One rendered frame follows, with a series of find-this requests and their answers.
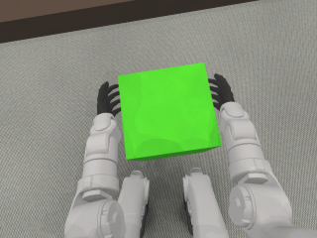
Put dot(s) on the right robot forearm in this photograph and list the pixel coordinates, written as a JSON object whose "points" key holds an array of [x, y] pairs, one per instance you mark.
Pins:
{"points": [[246, 158]]}

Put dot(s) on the robot left upper arm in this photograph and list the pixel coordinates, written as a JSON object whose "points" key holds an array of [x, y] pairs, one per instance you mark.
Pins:
{"points": [[97, 219]]}

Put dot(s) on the right robot hand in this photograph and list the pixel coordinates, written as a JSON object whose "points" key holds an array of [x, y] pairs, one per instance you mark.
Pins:
{"points": [[223, 90]]}

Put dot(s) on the left robot thigh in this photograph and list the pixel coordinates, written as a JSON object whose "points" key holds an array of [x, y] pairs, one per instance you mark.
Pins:
{"points": [[133, 196]]}

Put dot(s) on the robot right foot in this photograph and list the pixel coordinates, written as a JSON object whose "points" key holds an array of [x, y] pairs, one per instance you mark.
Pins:
{"points": [[190, 227]]}

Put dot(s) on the left robot hand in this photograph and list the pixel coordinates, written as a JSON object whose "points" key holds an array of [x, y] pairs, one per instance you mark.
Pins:
{"points": [[103, 99]]}

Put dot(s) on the robot right upper arm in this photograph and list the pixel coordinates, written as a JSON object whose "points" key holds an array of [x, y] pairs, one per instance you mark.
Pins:
{"points": [[263, 211]]}

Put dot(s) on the carton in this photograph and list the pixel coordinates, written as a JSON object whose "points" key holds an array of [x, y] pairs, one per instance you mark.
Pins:
{"points": [[168, 112]]}

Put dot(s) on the left robot forearm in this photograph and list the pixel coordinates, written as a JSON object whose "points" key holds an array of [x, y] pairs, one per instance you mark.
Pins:
{"points": [[99, 177]]}

